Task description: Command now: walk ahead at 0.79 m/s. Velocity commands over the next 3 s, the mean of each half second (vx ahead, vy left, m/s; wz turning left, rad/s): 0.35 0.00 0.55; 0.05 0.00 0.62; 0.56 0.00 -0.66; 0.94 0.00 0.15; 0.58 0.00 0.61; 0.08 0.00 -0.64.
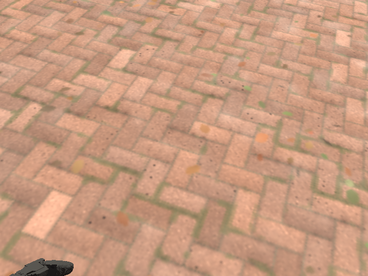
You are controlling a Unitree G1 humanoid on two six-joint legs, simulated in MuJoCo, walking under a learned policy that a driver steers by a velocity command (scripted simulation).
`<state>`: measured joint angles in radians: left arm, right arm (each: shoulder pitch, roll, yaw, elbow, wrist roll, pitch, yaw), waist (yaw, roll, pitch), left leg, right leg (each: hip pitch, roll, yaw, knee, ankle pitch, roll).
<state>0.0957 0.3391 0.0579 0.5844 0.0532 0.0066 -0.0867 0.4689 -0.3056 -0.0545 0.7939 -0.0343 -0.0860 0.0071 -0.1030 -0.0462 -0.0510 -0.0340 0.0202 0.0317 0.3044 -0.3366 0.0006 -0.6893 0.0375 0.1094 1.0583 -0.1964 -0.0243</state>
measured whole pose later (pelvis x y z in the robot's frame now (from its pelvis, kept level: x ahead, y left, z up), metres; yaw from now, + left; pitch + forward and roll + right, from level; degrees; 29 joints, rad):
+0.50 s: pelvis +0.23 -0.03 +0.00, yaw +20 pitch +1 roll -3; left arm 0.15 0.31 0.08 0.74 -0.02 -0.04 0.02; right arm 0.14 -0.33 -0.08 0.62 0.02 0.04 0.02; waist 0.03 0.02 0.10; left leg -0.61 0.09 0.06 0.78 -0.12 -0.03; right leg -0.10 -0.03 -0.28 0.40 -0.31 0.00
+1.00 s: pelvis +0.34 +0.00 -0.01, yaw +38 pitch +0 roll +1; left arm 0.18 0.30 0.05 0.75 0.00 0.01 -0.01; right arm 0.09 -0.26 -0.03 0.58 -0.03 0.03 -0.01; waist 0.03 -0.02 0.03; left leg -0.35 -0.11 -0.12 0.59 -0.23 0.03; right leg -0.34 -0.03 0.04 0.62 -0.24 0.04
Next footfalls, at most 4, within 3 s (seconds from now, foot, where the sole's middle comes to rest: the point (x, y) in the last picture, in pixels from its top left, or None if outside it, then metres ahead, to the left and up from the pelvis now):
0.14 right None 0.25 -0.14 -0.78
0.58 left None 0.34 0.13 -0.78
1.00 right None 0.47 -0.07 -0.78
1.64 right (169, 209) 0.78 -0.03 -0.78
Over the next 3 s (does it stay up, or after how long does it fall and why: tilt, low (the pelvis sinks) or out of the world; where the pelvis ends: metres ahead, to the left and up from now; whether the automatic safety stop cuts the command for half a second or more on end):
stays up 1.39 0.30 0.00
